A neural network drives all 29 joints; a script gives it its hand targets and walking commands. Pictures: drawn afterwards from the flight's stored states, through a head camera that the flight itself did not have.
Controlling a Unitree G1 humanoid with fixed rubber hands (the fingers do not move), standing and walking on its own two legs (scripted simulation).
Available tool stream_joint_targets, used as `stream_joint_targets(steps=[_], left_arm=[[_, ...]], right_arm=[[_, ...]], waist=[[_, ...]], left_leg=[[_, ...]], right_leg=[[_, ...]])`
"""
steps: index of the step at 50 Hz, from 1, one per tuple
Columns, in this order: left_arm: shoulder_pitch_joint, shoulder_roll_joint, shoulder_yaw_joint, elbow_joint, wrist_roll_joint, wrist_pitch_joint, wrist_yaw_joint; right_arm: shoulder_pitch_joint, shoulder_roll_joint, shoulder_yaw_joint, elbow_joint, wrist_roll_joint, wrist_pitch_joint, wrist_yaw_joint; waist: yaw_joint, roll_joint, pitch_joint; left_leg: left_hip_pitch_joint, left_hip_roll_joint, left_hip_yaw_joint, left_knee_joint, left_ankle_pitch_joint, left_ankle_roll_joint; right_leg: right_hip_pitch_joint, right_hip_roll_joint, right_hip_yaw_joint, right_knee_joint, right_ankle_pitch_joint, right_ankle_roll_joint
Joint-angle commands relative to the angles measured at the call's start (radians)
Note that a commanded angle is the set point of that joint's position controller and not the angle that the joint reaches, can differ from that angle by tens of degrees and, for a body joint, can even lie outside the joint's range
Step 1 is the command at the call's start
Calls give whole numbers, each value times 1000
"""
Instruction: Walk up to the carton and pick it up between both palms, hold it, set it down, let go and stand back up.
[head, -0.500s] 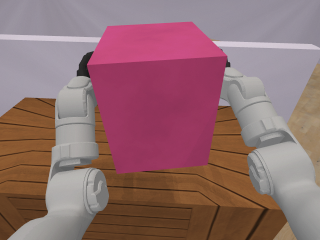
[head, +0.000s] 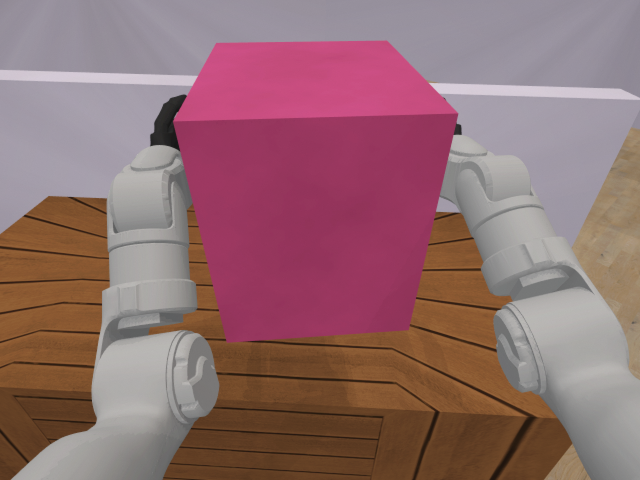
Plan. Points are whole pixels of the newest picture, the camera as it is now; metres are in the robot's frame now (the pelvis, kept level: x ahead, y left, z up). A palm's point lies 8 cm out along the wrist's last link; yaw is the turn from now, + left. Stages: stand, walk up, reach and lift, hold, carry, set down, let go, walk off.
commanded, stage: hold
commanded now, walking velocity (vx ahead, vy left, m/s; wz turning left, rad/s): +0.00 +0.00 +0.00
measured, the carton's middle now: (310, 184) +0.39 +0.00 +0.24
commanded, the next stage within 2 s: set down in 0.22 s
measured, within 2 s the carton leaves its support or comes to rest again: neither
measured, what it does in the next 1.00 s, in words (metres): stands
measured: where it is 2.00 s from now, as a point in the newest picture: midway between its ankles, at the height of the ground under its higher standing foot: outside the picture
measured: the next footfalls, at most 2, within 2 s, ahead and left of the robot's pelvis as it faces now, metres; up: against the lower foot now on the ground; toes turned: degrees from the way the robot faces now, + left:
none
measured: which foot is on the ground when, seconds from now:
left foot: down 0.00-1.00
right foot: down 0.00-1.00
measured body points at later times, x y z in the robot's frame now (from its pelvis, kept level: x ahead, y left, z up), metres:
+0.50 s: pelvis +0.00 +0.00 +0.00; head -0.08 +0.02 +0.44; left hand +0.40 +0.17 +0.31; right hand +0.40 -0.15 +0.30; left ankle +0.03 +0.12 -0.75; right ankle -0.02 -0.11 -0.75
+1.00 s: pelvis +0.01 +0.00 +0.00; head -0.04 +0.04 +0.44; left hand +0.41 +0.17 +0.25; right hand +0.41 -0.15 +0.23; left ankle +0.03 +0.12 -0.75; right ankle -0.02 -0.11 -0.75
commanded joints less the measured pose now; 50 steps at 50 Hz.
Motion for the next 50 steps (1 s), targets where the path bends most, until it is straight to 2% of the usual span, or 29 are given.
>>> stream_joint_targets(steps=[1,3,4,5,7,8,11,13,14,16,19,20,24,26,27,30,32,33,34,35,36,39,40,41,43,47,48,49,50], left_arm=[[-724,-589,-399,-115,-161,-79,-146],[-718,-583,-388,-74,-155,-70,-150],[-706,-591,-367,-27,-145,-68,-152],[-710,-601,-375,-52,-149,-74,-152],[-742,-599,-394,-125,-164,-86,-138],[-739,-574,-381,-113,-155,-81,-136],[-704,-584,-396,-102,-149,-67,-142],[-772,-555,-382,-70,-176,-90,-153],[-787,-564,-369,-65,-177,-108,-159],[-812,-573,-367,-44,-170,-151,-163],[-791,-545,-307,49,-117,-192,-174],[-767,-523,-273,94,-93,-201,-180],[-691,-491,-233,128,-25,-247,-201],[-680,-503,-255,90,-29,-273,-204],[-665,-499,-254,92,-22,-278,-207],[-605,-488,-258,79,-7,-287,-219],[-599,-510,-295,56,-20,-293,-227],[-586,-529,-306,43,-19,-295,-227],[-570,-538,-330,30,-34,-299,-230],[-565,-551,-366,9,-44,-304,-230],[-558,-565,-379,-11,-49,-308,-226],[-563,-592,-444,-89,-69,-316,-213],[-564,-590,-457,-123,-76,-322,-207],[-545,-587,-461,-112,-74,-320,-201],[-534,-577,-455,-98,-72,-317,-195],[-538,-553,-421,-64,-33,-320,-190],[-527,-564,-431,-58,-35,-322,-192],[-557,-576,-429,-38,-46,-331,-198],[-537,-565,-408,-8,-27,-343,-198]], right_arm=[[-807,656,203,-348,176,-20,133],[-806,629,183,-320,168,-16,134],[-831,630,173,-325,151,-21,138],[-838,641,181,-327,148,-25,142],[-838,663,201,-358,178,-29,144],[-822,652,196,-321,180,-20,144],[-792,635,197,-312,176,-10,138],[-842,654,166,-310,138,-36,139],[-855,654,165,-300,128,-51,141],[-856,669,146,-285,97,-94,149],[-837,644,103,-174,25,-145,157],[-864,641,88,-183,13,-173,161],[-782,612,53,-100,-62,-269,175],[-768,595,36,-112,-91,-320,181],[-767,588,33,-121,-107,-340,181],[-728,579,41,-152,-146,-388,176],[-723,582,50,-182,-164,-414,170],[-726,589,65,-210,-163,-428,168],[-737,591,79,-260,-164,-442,162],[-743,592,95,-311,-158,-458,155],[-751,596,126,-340,-149,-465,153],[-734,605,174,-410,-121,-476,152],[-728,613,189,-418,-118,-475,156],[-735,609,194,-456,-117,-475,157],[-726,623,184,-440,-127,-465,159],[-672,621,149,-343,-162,-459,172],[-666,618,131,-333,-167,-464,172],[-710,607,116,-358,-209,-481,167],[-675,624,108,-321,-218,-484,167]], waist=[[-13,60,-335],[-5,67,-280],[-1,48,-253],[-2,46,-294],[9,49,-348],[16,47,-338],[-2,55,-311],[-10,26,-286],[1,27,-290],[-10,34,-314],[-4,34,-264],[16,16,-238],[22,30,-192],[3,38,-204],[6,48,-197],[-3,31,-184],[-22,20,-196],[-16,31,-195],[-29,19,-238],[-40,40,-275],[-27,36,-280],[-28,81,-330],[-21,86,-339],[-18,73,-332],[-11,63,-318],[6,70,-263],[-1,88,-272],[-23,36,-308],[-11,47,-285]], left_leg=[[180,-42,25,-4,230,-31],[172,-38,22,-24,179,-29],[160,-34,30,-29,146,-24],[152,-31,20,-29,152,-25],[183,-35,16,4,263,-29],[191,-34,18,5,266,-33],[189,-32,21,-3,242,-37],[179,-42,23,-26,180,-27],[186,-42,24,-32,164,-23],[200,-39,27,-35,184,-25],[204,-45,38,-59,129,-18],[199,-45,45,-64,124,-8],[241,-37,61,-71,194,-16],[286,-34,70,-61,245,-19],[303,-37,74,-57,266,-20],[313,-40,84,-49,298,-16],[350,-35,82,-43,311,-25],[359,-37,82,-32,364,-28],[367,-43,82,-14,381,-25],[382,-44,81,-3,413,-33],[386,-42,78,11,454,-37],[411,-44,67,41,518,-59],[418,-45,65,44,519,-59],[402,-46,68,41,494,-55],[362,-43,73,24,436,-41],[344,-41,83,-9,334,-33],[348,-37,85,-6,336,-35],[341,-53,73,-6,319,-22],[338,-52,78,-17,302,-21]], right_leg=[[-8,17,6,-27,228,69],[-36,19,-3,-43,151,58],[-48,18,-4,-48,104,63],[-47,22,-7,-43,101,58],[-30,23,0,-16,233,57],[-19,27,-4,-22,233,59],[-27,26,0,-33,205,56],[-42,12,-6,-40,171,61],[-47,11,-6,-44,153,63],[-34,5,-21,-37,171,65],[-26,-4,-30,-54,113,68],[-15,-2,-27,-56,104,69],[24,0,-51,-57,126,62],[14,3,-65,-58,138,58],[14,2,-67,-65,141,57],[49,0,-79,-57,179,65],[42,5,-95,-59,170,57],[44,5,-95,-56,219,58],[73,4,-93,-48,256,67],[78,1,-95,-39,300,66],[91,6,-97,-29,335,69],[69,12,-113,-22,350,56],[64,8,-111,-17,357,58],[66,8,-108,-19,345,58],[63,4,-107,-19,307,70],[28,-2,-107,-30,222,67],[41,-7,-97,-24,245,65],[87,-22,-94,-23,304,85],[88,-24,-95,-14,337,89]])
